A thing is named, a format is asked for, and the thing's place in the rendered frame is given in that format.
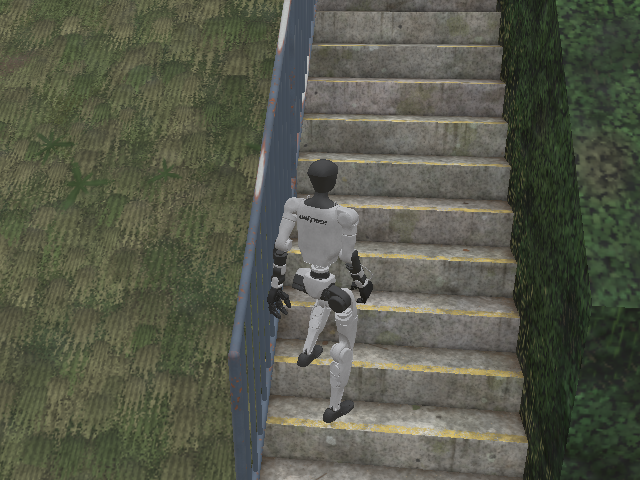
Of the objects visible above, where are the stairs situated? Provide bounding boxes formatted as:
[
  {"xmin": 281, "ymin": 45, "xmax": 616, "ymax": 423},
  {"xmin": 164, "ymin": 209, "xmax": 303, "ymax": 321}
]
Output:
[{"xmin": 259, "ymin": 0, "xmax": 528, "ymax": 480}]

